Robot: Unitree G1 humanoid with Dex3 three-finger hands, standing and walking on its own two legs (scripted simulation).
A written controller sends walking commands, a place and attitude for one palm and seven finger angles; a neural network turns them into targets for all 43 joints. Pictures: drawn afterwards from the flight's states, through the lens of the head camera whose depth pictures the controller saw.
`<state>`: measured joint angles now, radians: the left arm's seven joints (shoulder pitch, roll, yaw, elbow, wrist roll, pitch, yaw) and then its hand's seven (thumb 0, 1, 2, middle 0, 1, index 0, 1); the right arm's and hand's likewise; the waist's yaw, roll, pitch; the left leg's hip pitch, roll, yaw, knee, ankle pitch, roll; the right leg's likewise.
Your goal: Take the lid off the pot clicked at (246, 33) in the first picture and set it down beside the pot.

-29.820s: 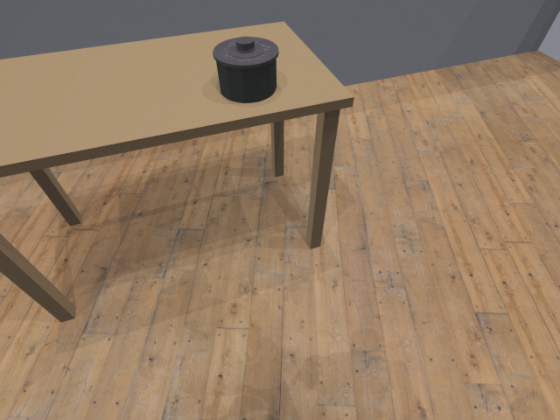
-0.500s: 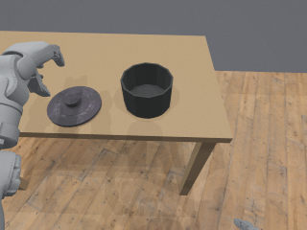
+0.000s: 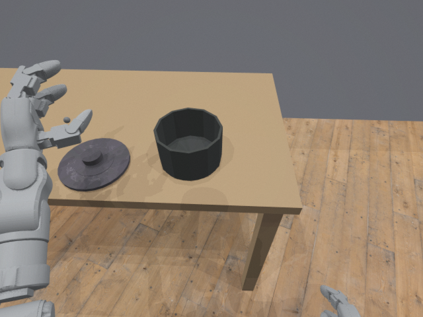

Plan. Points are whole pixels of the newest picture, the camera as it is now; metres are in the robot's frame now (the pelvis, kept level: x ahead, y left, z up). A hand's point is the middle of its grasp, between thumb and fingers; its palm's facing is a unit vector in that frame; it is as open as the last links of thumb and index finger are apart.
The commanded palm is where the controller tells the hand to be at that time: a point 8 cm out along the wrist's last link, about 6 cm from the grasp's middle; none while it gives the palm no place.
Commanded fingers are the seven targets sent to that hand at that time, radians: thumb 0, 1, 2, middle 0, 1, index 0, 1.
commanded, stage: draw the hand back to the body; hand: left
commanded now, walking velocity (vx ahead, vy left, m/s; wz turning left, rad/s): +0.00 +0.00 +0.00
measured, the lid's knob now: (92, 156) +0.47 +0.34 +0.01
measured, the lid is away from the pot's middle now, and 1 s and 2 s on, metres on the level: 0.25 0.25 0.25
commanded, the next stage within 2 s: step back with the hand held close in 1.26 s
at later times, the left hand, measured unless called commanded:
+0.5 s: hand (54, 171) +0.25 +0.23 +0.21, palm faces +0.46 -0.86 -0.22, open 7.7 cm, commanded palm +0.20 +0.27 +0.21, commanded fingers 0.00 0.90 0.90 -0.20 -0.30 -0.20 -0.30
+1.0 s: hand (23, 235) +0.17 +0.24 +0.19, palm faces +0.43 -0.85 -0.31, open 7.4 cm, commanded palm +0.11 +0.27 +0.20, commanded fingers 0.00 0.90 0.90 -0.20 -0.30 -0.20 -0.30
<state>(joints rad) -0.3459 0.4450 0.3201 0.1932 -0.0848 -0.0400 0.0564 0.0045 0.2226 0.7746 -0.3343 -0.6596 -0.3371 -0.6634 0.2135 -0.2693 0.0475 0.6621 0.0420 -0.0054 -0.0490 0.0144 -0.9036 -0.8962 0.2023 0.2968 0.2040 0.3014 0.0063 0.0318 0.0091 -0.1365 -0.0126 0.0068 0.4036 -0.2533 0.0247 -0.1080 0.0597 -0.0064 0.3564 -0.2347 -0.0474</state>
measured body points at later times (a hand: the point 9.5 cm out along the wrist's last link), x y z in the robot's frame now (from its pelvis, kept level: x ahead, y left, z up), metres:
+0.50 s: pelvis -0.02 -0.03 +0.00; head -0.04 -0.06 +0.45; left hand +0.22 +0.28 +0.22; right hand +0.18 -0.25 -0.09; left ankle -0.02 +0.10 -0.74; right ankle -0.03 -0.09 -0.74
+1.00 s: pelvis -0.03 -0.01 +0.00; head -0.06 -0.03 +0.45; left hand +0.14 +0.28 +0.21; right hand +0.17 -0.22 -0.08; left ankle -0.02 +0.10 -0.74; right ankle -0.03 -0.09 -0.74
